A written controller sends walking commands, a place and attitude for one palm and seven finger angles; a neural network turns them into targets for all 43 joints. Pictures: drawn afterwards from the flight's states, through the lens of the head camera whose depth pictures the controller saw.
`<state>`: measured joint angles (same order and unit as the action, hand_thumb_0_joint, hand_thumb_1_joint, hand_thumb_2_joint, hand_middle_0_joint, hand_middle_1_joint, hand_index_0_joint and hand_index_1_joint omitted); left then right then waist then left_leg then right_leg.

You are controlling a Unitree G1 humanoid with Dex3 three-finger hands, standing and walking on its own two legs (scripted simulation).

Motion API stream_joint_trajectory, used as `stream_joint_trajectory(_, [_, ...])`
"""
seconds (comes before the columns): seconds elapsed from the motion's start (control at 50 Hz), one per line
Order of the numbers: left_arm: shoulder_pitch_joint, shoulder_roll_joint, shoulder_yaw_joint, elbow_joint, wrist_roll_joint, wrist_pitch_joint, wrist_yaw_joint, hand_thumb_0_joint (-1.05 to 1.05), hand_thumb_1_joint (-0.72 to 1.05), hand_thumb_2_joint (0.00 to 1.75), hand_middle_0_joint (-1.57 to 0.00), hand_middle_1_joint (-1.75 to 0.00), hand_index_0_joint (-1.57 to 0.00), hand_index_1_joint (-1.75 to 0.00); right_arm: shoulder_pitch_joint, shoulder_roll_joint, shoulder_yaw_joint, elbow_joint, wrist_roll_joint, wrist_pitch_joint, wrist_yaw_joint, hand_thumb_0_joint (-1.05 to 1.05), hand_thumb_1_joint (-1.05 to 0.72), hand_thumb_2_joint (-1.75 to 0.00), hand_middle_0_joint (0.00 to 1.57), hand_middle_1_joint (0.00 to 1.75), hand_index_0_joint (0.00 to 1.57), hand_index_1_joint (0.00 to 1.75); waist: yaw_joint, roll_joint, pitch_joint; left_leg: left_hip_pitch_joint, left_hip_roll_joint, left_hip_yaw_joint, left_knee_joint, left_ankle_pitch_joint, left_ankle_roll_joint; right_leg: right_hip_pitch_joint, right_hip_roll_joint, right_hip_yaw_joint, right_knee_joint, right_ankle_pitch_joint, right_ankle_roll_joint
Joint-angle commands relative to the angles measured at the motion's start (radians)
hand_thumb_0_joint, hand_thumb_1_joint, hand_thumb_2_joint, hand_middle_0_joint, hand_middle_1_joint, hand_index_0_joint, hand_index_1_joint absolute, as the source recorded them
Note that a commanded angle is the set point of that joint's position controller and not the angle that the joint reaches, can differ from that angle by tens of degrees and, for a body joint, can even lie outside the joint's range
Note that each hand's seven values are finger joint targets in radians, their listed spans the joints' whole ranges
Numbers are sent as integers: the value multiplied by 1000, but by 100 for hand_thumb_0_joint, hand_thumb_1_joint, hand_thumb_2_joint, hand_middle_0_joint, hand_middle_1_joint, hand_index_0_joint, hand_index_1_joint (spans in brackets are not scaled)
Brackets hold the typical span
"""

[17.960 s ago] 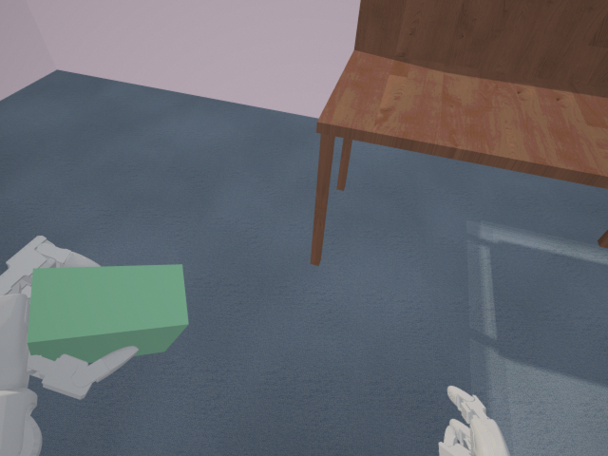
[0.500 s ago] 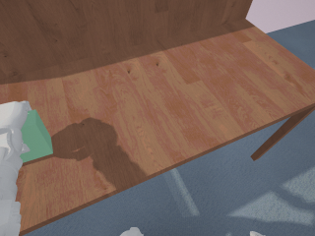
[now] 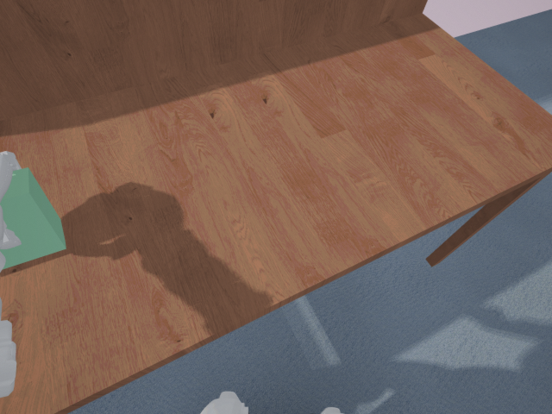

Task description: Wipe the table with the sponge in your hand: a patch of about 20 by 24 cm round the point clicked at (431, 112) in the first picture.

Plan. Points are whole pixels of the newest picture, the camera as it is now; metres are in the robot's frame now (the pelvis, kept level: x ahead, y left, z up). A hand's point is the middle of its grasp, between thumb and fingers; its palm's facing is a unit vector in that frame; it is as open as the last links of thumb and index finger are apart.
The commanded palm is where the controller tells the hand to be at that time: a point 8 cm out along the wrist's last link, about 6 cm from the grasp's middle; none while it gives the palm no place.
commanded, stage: slide across to the middle lane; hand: left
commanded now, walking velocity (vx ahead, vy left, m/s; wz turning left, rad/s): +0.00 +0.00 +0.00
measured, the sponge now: (12, 231) +0.36 +0.42 -0.01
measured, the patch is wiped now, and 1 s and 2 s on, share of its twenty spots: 0.25 0.30 0.45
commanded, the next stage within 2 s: wipe back along the middle lane in 0.72 s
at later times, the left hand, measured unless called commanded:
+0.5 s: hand (15, 188) +0.41 +0.40 +0.04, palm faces -0.15 +0.00 -0.99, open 10.4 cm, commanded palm +0.40 +0.36 +0.09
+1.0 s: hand (57, 187) +0.41 +0.35 +0.04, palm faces -0.12 -0.01 -0.99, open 10.4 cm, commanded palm +0.39 +0.32 +0.08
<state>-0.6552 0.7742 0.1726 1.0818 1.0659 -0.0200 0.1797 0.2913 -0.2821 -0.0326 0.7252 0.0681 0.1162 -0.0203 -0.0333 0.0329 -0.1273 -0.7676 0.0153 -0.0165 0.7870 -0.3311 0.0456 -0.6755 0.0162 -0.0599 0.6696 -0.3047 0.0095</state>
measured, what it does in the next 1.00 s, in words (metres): stands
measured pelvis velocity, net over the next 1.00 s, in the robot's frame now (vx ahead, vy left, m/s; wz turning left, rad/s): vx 0.02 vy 0.00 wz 0.01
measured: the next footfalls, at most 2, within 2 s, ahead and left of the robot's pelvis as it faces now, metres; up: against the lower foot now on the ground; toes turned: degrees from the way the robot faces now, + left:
none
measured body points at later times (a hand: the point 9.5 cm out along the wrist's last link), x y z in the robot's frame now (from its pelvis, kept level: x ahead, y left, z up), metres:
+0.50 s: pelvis +0.01 +0.01 +0.01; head +0.10 +0.03 +0.45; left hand +0.41 +0.40 +0.10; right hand +0.09 -0.26 -0.12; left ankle +0.02 +0.09 -0.71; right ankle +0.00 -0.14 -0.71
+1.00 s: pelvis +0.02 +0.00 +0.02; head +0.09 +0.00 +0.46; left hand +0.42 +0.34 +0.09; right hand +0.11 -0.27 -0.12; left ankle +0.02 +0.09 -0.71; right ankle +0.00 -0.14 -0.71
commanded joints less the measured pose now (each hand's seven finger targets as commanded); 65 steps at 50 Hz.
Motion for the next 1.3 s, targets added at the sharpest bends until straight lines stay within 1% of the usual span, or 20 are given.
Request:
stream_joint_trajectory(0.0, [-224,290,12,-53,49,17,8,0,10,130,-120,-160,-120,-160,95,-192,-59,-68,-6,-10,-12,0,-90,-90,20,30,20,30,-20,47,-265,263,-9,-44,-84,230,13,57,41,8,-73,132,-69])
stream_joint_trajectory(0.04, [-239,322,33,-57,48,9,3,0,10,130,-120,-160,-120,-160,108,-196,-59,-66,-10,-4,-14,0,-90,-90,20,30,20,30,-20,47,-292,281,-7,-51,-73,274,12,56,44,7,-62,156,-72])
stream_joint_trajectory(0.08, [-240,251,-15,-76,42,5,1,0,10,130,-120,-160,-120,-160,100,-186,-62,-75,-8,-4,-10,0,-90,-90,20,30,20,30,-31,52,-290,302,-3,-51,-75,272,9,39,44,3,-69,147,-68])
stream_joint_trajectory(0.16, [-241,218,-18,-151,4,-7,7,0,10,130,-120,-160,-120,-160,98,-175,-69,-72,-8,-7,-12,0,-90,-90,20,30,20,30,-26,77,-348,380,7,-62,-84,317,3,53,46,1,-78,152,-69])
stream_joint_trajectory(0.22, [-281,204,-12,-167,-35,-4,16,0,10,130,-120,-160,-120,-160,79,-174,-64,-60,-1,-13,-19,0,-90,-90,20,30,20,30,-34,53,-317,378,12,-71,-110,280,4,62,41,5,-93,137,-66])
stream_joint_trajectory(0.32, [-350,182,-56,-191,-20,26,16,0,10,130,-120,-160,-120,-160,64,-170,-57,-44,0,-24,-22,0,-90,-90,20,30,20,30,-40,112,-299,432,11,-83,-144,276,-6,58,38,4,-113,123,-71])
stream_joint_trajectory(0.36, [-355,125,-104,-221,-21,28,13,0,10,130,-120,-160,-120,-160,70,-161,-62,-42,-5,-29,-19,0,-90,-90,20,30,20,30,-46,130,-326,488,13,-86,-137,327,-12,59,39,0,-120,144,-71])
stream_joint_trajectory(0.5, [-313,89,-102,-201,-20,72,27,0,10,130,-120,-160,-120,-160,40,-155,-54,-48,-5,-23,-11,0,-90,-90,20,30,20,30,-24,82,-301,480,13,-86,-162,389,-23,120,36,-6,-133,188,-71])
stream_joint_trajectory(0.52, [-301,122,-54,-197,-21,76,34,0,10,130,-120,-160,-120,-160,35,-160,-56,-43,-5,-23,-13,0,-90,-90,20,30,20,30,-8,85,-305,491,18,-91,-164,440,-29,124,35,-3,-130,203,-76])
stream_joint_trajectory(0.56, [-294,53,-110,-222,-20,92,40,0,10,130,-120,-160,-120,-160,34,-151,-58,-53,-9,-23,-3,0,-90,-90,20,30,20,30,-16,88,-337,514,17,-83,-151,494,-31,141,33,-5,-130,241,-69])
stream_joint_trajectory(0.62, [-285,81,-63,-206,-29,116,52,0,10,130,-120,-160,-120,-160,19,-156,-56,-51,-7,-19,-2,0,-90,-90,20,30,20,30,-5,62,-320,494,18,-80,-164,492,-30,167,30,1,-135,257,-70])
stream_joint_trajectory(0.74, [-372,14,-144,-217,-14,145,58,0,10,130,-120,-160,-120,-160,20,-153,-55,-47,-11,-22,-1,0,-90,-90,20,30,20,30,-33,81,-316,510,11,-71,-162,460,-25,155,30,-2,-138,254,-70])
stream_joint_trajectory(0.84, [-255,-53,-159,-198,-36,155,54,0,10,130,-120,-160,-120,-160,18,-143,-60,-51,-12,-19,3,0,-90,-90,20,30,20,30,-12,52,-346,519,9,-63,-154,508,-26,195,30,1,-140,296,-69])
stream_joint_trajectory(0.92, [-187,-20,-116,-181,-33,177,60,0,10,130,-120,-160,-120,-160,-14,-148,-52,-52,-4,-8,6,0,-90,-90,20,30,20,30,8,12,-308,446,-2,-45,-172,451,-14,249,22,10,-141,332,-70])
stream_joint_trajectory(0.98, [-177,-47,-153,-188,-27,192,59,0,10,130,-120,-160,-120,-160,-21,-146,-49,-65,-1,-6,9,0,-90,-90,20,30,20,30,-3,3,-275,416,-11,-30,-175,391,-4,261,19,9,-147,328,-64])
stream_joint_trajectory(1.02, [-140,-13,-108,-187,-29,195,58,0,10,130,-120,-160,-120,-160,-32,-151,-49,-64,1,-6,5,0,-90,-90,20,30,20,30,14,-16,-277,405,-10,-29,-182,388,-1,283,17,16,-148,339,-68])
stream_joint_trajectory(1.1, [-77,-77,-162,-214,-29,207,53,0,10,130,-120,-160,-120,-160,-44,-143,-49,-81,5,-6,8,0,-90,-90,20,30,20,30,8,-21,-259,401,-15,-20,-180,363,2,287,16,14,-152,339,-64])
stream_joint_trajectory(1.12, [-52,-48,-120,-220,-38,205,55,0,10,130,-120,-160,-120,-160,-50,-146,-50,-80,7,-7,7,0,-90,-90,20,30,20,30,23,-17,-258,397,-15,-26,-185,369,1,295,16,18,-153,337,-68])
stream_joint_trajectory(1.14, [-49,-93,-171,-217,-40,211,51,0,10,130,-120,-160,-120,-160,-47,-144,-46,-89,5,-7,6,0,-90,-90,20,30,20,30,11,-15,-236,390,-20,-20,-183,354,4,288,17,11,-152,332,-66])
stream_joint_trajectory(1.28, [31,-118,-178,-250,-35,231,49,0,10,130,-120,-160,-120,-160,-72,-139,-47,-106,11,-8,6,0,-90,-90,20,30,20,30,22,-35,-237,386,-23,-14,-183,330,4,297,14,16,-152,329,-66])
